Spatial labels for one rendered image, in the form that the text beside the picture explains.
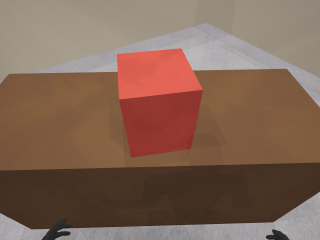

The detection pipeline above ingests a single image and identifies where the carton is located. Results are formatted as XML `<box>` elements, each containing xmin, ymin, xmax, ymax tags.
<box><xmin>117</xmin><ymin>48</ymin><xmax>203</xmax><ymax>158</ymax></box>

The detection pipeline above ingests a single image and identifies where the left robot hand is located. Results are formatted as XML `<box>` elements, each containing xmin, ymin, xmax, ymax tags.
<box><xmin>42</xmin><ymin>218</ymin><xmax>72</xmax><ymax>240</ymax></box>

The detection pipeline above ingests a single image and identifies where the pedestal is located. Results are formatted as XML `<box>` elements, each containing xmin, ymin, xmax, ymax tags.
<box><xmin>0</xmin><ymin>69</ymin><xmax>320</xmax><ymax>230</ymax></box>

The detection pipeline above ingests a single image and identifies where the right robot hand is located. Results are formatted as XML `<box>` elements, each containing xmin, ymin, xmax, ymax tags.
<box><xmin>266</xmin><ymin>229</ymin><xmax>290</xmax><ymax>240</ymax></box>

